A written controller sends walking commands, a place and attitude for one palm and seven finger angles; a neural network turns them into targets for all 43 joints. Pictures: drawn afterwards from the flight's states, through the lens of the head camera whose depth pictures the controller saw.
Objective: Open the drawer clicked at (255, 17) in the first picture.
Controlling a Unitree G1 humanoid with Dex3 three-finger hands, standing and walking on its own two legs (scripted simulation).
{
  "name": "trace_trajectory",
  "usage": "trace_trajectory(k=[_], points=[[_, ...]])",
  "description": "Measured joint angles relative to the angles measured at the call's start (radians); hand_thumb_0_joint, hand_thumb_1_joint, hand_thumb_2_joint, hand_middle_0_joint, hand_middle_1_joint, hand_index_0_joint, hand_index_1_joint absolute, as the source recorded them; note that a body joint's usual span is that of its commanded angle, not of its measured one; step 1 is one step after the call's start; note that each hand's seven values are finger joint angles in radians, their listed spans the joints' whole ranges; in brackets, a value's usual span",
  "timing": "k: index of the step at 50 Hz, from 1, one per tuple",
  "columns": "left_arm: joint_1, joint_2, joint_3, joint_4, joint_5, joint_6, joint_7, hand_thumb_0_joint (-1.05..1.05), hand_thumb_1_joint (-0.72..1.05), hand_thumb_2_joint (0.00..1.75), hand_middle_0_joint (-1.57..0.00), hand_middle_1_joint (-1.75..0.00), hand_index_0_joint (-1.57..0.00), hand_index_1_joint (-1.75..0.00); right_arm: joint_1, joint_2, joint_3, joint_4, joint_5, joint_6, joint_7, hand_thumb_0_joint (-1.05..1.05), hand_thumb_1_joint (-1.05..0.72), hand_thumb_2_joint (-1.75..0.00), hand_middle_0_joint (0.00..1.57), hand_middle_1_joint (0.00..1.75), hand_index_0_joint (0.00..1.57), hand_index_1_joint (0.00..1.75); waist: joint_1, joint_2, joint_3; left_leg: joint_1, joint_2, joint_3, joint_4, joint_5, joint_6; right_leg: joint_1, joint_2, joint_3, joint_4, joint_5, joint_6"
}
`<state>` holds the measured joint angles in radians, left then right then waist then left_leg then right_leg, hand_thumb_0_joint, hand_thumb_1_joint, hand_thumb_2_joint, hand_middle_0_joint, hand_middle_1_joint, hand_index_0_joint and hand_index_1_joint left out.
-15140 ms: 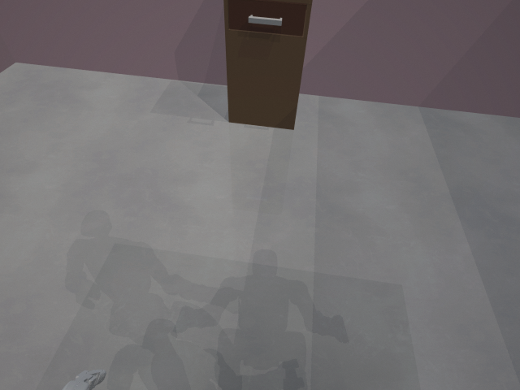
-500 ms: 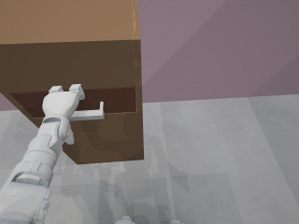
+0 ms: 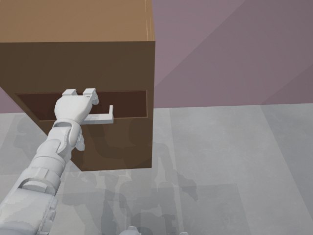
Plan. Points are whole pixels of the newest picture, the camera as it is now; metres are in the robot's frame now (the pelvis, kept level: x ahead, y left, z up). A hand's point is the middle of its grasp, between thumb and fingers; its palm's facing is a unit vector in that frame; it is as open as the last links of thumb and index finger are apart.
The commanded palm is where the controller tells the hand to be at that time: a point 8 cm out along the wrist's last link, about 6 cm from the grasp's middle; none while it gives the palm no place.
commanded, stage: move the hooked fingers above the handle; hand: left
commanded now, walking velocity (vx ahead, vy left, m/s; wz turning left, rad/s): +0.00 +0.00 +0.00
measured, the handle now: (87, 114) +0.49 +0.23 -0.06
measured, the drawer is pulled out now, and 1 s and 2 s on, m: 0.00 0.00 0.00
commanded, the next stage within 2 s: lower the fingers behind the handle in 1.32 s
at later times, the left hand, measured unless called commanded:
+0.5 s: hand (90, 116) +0.43 +0.20 +0.00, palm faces -0.11 -0.05 -0.99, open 13.8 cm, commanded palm +0.42 +0.21 +0.05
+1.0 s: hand (91, 116) +0.44 +0.20 +0.00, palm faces -0.10 -0.09 -0.99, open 13.8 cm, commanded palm +0.43 +0.21 +0.05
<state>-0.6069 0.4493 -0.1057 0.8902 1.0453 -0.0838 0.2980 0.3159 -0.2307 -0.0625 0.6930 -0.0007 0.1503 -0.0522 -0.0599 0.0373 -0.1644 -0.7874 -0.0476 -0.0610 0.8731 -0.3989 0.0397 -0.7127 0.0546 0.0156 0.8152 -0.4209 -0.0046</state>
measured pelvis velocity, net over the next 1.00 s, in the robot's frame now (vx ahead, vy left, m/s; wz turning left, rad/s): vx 0.00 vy -0.01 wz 0.00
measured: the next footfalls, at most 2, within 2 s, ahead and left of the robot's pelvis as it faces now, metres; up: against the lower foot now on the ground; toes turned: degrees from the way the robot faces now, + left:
none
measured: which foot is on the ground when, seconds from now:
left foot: down 0.00-1.00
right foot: down 0.00-1.00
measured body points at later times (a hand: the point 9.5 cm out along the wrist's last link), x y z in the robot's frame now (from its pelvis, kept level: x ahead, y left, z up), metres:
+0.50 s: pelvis +0.00 -0.01 +0.00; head +0.07 +0.00 +0.44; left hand +0.43 +0.20 +0.06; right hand +0.03 -0.27 -0.13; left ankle +0.00 +0.09 -0.70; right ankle -0.02 -0.12 -0.70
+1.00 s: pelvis +0.00 -0.01 +0.00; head +0.09 +0.00 +0.44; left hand +0.44 +0.20 +0.05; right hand +0.05 -0.28 -0.13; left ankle +0.00 +0.09 -0.70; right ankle -0.02 -0.12 -0.70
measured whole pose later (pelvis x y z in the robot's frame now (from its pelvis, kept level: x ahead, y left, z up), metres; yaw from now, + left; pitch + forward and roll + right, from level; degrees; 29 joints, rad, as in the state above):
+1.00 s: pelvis +0.00 -0.01 +0.00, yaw +0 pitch +20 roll -2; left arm -0.63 0.43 -0.07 0.90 1.06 -0.11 0.29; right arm 0.31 -0.24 -0.06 0.69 0.00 0.14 -0.06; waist -0.07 0.04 -0.18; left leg -0.82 -0.04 -0.06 0.89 -0.41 0.03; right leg -0.75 0.06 0.01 0.84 -0.43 -0.02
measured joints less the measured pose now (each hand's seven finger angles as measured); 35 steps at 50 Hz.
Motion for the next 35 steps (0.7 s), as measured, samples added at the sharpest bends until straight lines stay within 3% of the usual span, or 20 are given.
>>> trace_trajectory(k=[3, 6, 10, 14, 17, 20, 24, 30, 35], points=[[-0.024, -0.028, 0.012, 0.003, 0.035, -0.041, 0.037, 0.00, -0.49, 0.30, -0.32, -1.20, -0.32, -1.20, -0.011, -0.005, 0.001, -0.002, -0.007, -0.001, 0.008, 0.00, -0.90, -0.90, 0.20, 0.30, 0.21, 0.30, -0.016, -0.003, -0.012, -0.028, 0.001, 0.004, 0.025, -0.011, 0.001, -0.029, 0.002, 0.003, 0.024, -0.009, 0.000], [-0.012, -0.046, 0.064, 0.004, 0.068, -0.038, 0.108, 0.00, -0.49, 0.30, -0.37, -1.24, -0.32, -1.20, -0.020, -0.012, 0.006, -0.014, -0.017, 0.007, 0.020, 0.00, -0.90, -0.90, 0.20, 0.30, 0.20, 0.30, -0.019, 0.003, -0.023, -0.059, 0.005, 0.019, 0.049, -0.020, 0.003, -0.068, 0.005, 0.016, 0.056, -0.017, 0.001], [0.000, -0.043, 0.093, 0.026, 0.087, 0.039, 0.166, 0.00, -0.49, 0.30, -0.38, -1.24, -0.32, -1.20, -0.035, -0.013, 0.014, -0.026, -0.019, 0.026, 0.034, 0.00, -0.90, -0.90, 0.20, 0.30, 0.20, 0.30, -0.016, 0.016, -0.019, -0.074, 0.010, 0.039, 0.059, -0.022, 0.006, -0.093, 0.009, 0.034, 0.077, -0.018, 0.006], [-0.008, -0.022, 0.104, 0.071, 0.055, 0.132, 0.148, 0.00, -0.48, 0.30, -0.36, -1.23, -0.33, -1.21, -0.034, -0.001, 0.022, -0.024, -0.004, 0.034, 0.032, 0.00, -0.90, -0.90, 0.20, 0.30, 0.20, 0.30, -0.012, 0.021, -0.004, -0.052, 0.011, 0.042, 0.034, -0.008, 0.004, -0.076, 0.009, 0.039, 0.060, -0.007, 0.005], [-0.022, -0.001, 0.078, 0.091, 0.018, 0.155, 0.091, 0.00, -0.48, 0.30, -0.34, -1.21, -0.32, -1.20, -0.018, 0.009, 0.022, -0.017, 0.007, 0.027, 0.020, 0.00, -0.90, -0.90, 0.20, 0.30, 0.20, 0.30, -0.009, 0.019, 0.002, -0.022, 0.009, 0.032, 0.005, 0.005, 0.001, -0.043, 0.007, 0.030, 0.029, 0.005, 0.002], [-0.037, 0.005, 0.026, 0.082, -0.006, 0.128, 0.025, 0.00, -0.49, 0.30, -0.33, -1.21, -0.32, -1.20, 0.003, 0.013, 0.019, -0.007, 0.011, 0.013, 0.007, 0.00, -0.90, -0.90, 0.20, 0.30, 0.21, 0.30, -0.008, 0.013, 0.004, 0.004, 0.007, 0.016, -0.016, 0.014, -0.002, -0.008, 0.004, 0.016, 0.000, 0.012, -0.002], [-0.050, -0.018, -0.017, 0.051, 0.005, 0.042, -0.013, 0.00, -0.49, 0.30, -0.32, -1.20, -0.32, -1.20, 0.016, 0.006, 0.012, -0.002, 0.005, 0.001, 0.000, 0.00, -0.90, -0.90, 0.20, 0.30, 0.21, 0.30, -0.015, 0.004, -0.001, 0.009, 0.005, 0.004, -0.014, 0.011, -0.006, 0.002, 0.004, 0.004, -0.004, 0.009, -0.006], [-0.016, -0.044, 0.075, 0.024, 0.068, -0.030, 0.089, 0.00, -0.49, 0.30, -0.36, -1.23, -0.32, -1.20, -0.001, -0.018, 0.012, -0.018, -0.011, 0.009, 0.010, 0.00, -0.90, -0.90, 0.20, 0.30, 0.20, 0.30, -0.026, 0.003, -0.020, -0.048, 0.014, 0.027, 0.031, -0.010, -0.007, -0.069, 0.013, 0.024, 0.054, -0.009, -0.008], [0.007, -0.006, 0.125, 0.050, 0.077, 0.062, 0.159, 0.01, -0.48, 0.30, -0.35, -1.22, -0.32, -1.20, -0.026, -0.021, 0.016, -0.023, -0.010, 0.024, 0.016, 0.00, -0.90, -0.90, 0.20, 0.30, 0.20, 0.30, -0.021, 0.014, -0.008, -0.070, 0.018, 0.041, 0.043, -0.013, -0.007, -0.100, 0.017, 0.037, 0.079, -0.014, -0.008]])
